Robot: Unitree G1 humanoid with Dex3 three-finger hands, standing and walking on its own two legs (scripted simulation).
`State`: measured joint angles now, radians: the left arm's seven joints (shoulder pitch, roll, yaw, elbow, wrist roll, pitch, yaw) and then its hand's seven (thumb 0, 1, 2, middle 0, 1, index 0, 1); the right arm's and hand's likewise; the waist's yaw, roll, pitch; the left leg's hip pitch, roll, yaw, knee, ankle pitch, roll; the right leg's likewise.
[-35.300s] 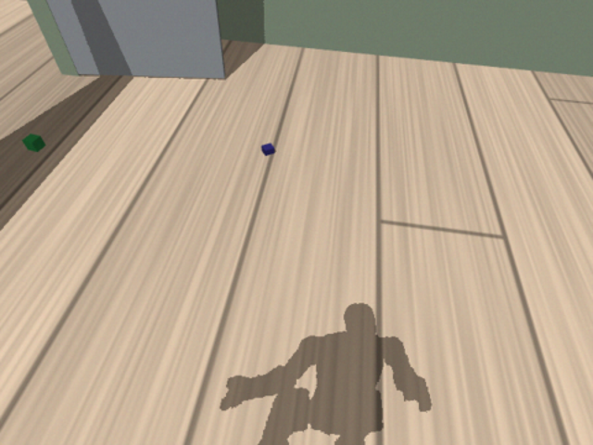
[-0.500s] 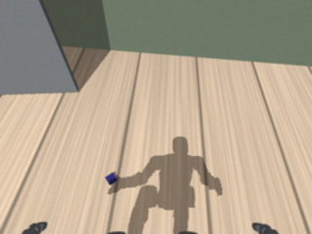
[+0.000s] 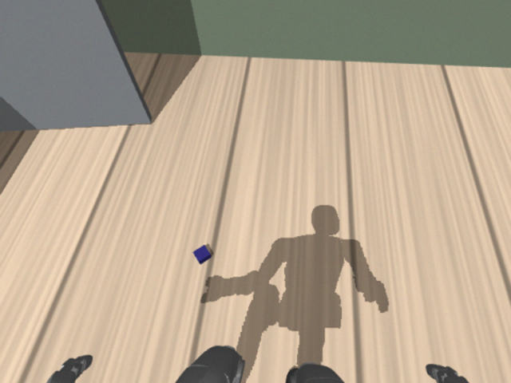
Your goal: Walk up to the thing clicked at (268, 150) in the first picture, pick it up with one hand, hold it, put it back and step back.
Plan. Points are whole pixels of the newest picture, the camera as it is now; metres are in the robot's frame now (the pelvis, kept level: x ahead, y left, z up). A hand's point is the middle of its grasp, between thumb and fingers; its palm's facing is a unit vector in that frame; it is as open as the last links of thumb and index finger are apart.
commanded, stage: step back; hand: left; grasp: from above
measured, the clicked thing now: (202, 254) +0.56 +0.26 -0.75
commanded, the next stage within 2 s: none
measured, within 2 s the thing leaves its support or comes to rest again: neither
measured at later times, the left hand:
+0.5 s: hand out of the picture -0.05 +0.31 -0.16, palm faces -0.04 -0.92 -0.40, open 7.4 cm
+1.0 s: hand out of the picture -0.15 +0.31 -0.14, palm faces -0.01 -0.91 -0.42, open 7.4 cm
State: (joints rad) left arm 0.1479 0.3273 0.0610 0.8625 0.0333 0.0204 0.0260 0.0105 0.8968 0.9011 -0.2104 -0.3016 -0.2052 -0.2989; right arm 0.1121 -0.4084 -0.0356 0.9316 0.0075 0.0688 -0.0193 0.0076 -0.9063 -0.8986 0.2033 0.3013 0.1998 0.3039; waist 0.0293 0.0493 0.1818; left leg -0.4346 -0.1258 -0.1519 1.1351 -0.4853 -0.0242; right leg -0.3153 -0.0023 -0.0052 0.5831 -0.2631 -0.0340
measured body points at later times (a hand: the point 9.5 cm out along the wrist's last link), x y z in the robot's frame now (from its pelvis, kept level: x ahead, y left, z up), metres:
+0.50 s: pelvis -0.14 +0.04 +0.00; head -0.08 +0.06 +0.44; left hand -0.05 +0.36 -0.13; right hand -0.01 -0.27 -0.10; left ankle -0.07 +0.14 -0.73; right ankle -0.19 -0.11 -0.68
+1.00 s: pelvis -0.31 +0.04 -0.02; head -0.24 +0.04 +0.43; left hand -0.15 +0.35 -0.12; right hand -0.27 -0.29 -0.14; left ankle -0.34 +0.16 -0.74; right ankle -0.21 -0.10 -0.73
